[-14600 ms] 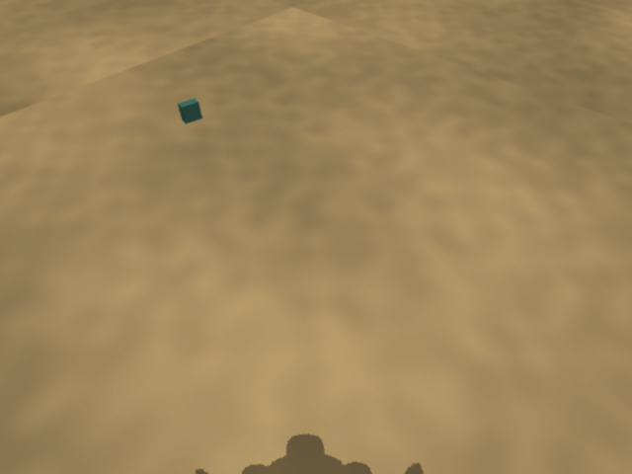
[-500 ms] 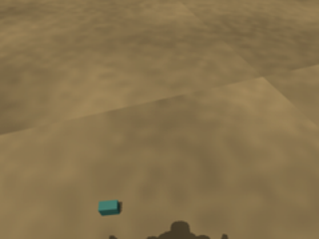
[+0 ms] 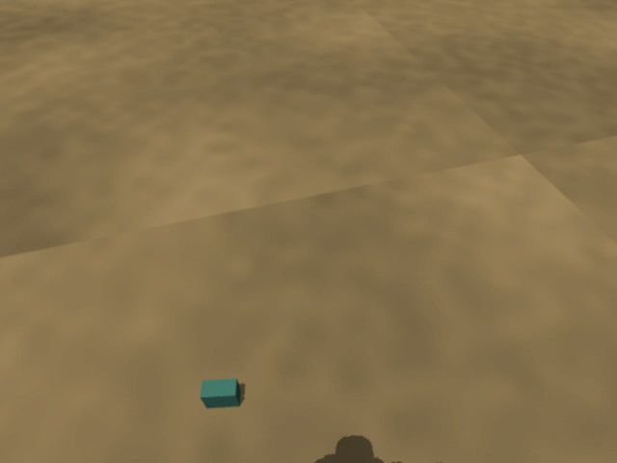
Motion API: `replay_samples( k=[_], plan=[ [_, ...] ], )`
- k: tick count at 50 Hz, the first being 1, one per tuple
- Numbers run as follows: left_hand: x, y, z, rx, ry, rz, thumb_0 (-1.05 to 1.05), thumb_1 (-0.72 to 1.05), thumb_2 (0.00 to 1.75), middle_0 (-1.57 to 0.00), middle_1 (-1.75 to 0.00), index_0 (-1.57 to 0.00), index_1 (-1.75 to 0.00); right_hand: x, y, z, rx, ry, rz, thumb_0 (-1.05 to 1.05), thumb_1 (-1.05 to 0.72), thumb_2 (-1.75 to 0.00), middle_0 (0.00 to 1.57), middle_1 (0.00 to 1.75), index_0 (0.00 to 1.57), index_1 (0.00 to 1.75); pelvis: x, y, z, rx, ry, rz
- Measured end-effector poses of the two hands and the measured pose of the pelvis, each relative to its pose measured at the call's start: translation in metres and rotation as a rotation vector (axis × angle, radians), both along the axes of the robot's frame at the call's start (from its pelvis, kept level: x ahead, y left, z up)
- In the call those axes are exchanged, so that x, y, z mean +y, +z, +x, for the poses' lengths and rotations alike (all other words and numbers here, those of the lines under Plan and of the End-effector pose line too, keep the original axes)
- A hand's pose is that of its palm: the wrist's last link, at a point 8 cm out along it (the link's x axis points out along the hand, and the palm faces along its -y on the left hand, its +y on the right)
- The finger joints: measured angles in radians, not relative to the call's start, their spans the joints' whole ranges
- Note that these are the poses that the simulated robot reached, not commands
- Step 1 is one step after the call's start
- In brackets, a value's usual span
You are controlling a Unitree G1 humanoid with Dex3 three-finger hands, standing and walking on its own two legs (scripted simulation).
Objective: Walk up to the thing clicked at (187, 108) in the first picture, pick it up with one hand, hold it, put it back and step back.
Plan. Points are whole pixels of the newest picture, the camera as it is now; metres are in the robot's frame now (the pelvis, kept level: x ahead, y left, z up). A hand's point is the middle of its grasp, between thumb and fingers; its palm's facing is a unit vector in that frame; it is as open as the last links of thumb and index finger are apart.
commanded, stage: stand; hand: left
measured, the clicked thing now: (221, 393) +0.45 +0.26 -0.73
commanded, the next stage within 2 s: rise first in 1.68 s
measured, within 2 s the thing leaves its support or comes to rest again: neither
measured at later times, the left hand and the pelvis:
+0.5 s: hand out of the picture +0.05 +0.26 -0.16, palm faces -0.03 -0.94 -0.34, open 7.4 cm; pelvis -0.01 +0.01 +0.00, yaw +1 degrees
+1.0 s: hand out of the picture +0.07 +0.26 -0.16, palm faces -0.02 -0.94 -0.34, open 7.4 cm; pelvis +0.00 +0.01 +0.00, yaw +1 degrees
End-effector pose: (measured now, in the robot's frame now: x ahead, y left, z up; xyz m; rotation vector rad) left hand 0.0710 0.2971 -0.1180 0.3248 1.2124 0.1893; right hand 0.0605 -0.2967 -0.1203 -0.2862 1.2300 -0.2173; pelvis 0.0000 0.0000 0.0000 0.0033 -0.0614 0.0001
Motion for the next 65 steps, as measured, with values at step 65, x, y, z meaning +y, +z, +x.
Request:
replay_samples(
  k=[65],
  plan=[
    [0.007,-0.003,-0.015,0.018,0.028,-0.004,0.00,0.90,0.90,-0.20,-0.30,-0.20,-0.30,0.008,0.001,0.013,0.001,0.039,-0.005,0.01,-0.91,-0.90,0.20,0.30,0.20,0.30,0.006,0.000,0.001,0.010,0.028,0.000]
  ],
)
